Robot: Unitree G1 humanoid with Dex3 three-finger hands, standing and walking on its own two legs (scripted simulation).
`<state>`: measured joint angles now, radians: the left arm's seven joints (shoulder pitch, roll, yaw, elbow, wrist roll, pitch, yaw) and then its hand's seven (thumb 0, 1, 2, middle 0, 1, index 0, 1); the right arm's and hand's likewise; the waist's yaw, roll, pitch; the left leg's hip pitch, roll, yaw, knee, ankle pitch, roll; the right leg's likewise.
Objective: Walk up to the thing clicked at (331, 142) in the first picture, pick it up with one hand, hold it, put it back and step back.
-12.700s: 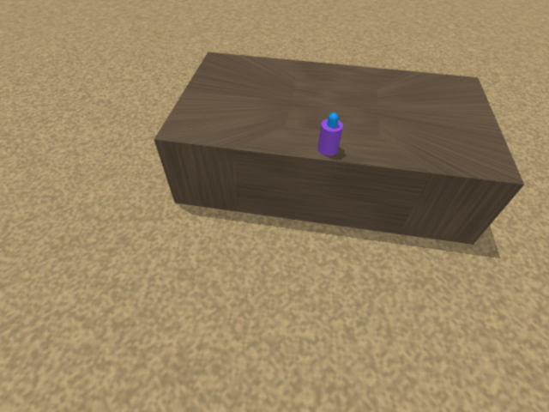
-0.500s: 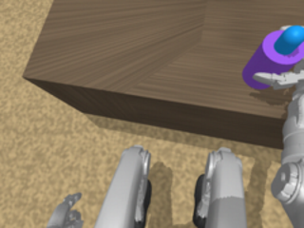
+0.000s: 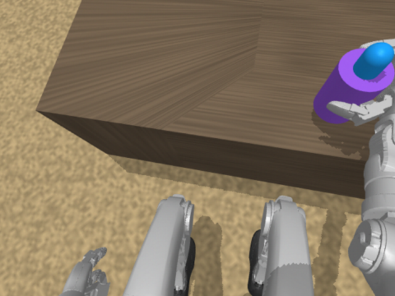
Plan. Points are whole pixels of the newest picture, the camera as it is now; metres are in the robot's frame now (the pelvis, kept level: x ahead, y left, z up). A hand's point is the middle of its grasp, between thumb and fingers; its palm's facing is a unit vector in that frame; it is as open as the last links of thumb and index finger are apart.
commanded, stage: settle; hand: right
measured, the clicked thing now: (354, 82) +0.49 -0.23 +0.03
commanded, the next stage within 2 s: lift in 0.74 s
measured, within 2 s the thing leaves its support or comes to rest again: neither
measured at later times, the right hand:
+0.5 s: hand out of the picture +0.50 -0.27 +0.08, palm faces +0.22 +0.98 -0.01, open 11.3 cm
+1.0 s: hand out of the picture +0.49 -0.27 +0.11, palm faces +0.21 +0.98 -0.01, open 11.4 cm
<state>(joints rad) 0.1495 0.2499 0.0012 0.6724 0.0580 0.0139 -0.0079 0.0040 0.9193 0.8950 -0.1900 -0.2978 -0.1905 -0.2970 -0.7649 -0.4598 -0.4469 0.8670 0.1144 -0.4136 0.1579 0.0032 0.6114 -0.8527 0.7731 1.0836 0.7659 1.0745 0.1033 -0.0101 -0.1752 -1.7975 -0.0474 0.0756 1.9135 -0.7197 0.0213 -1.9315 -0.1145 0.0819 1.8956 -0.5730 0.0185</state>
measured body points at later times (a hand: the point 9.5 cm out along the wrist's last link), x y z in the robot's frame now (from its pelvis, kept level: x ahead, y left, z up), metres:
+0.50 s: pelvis +0.02 -0.01 +0.06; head +0.20 -0.05 +0.47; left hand +0.12 +0.26 -0.06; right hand +0.48 -0.32 +0.08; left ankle +0.06 +0.11 -0.44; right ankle +0.10 -0.14 -0.44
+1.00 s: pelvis +0.03 -0.01 +0.09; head +0.20 -0.06 +0.50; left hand +0.14 +0.25 -0.03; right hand +0.47 -0.32 +0.11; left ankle +0.06 +0.11 -0.44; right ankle +0.10 -0.14 -0.44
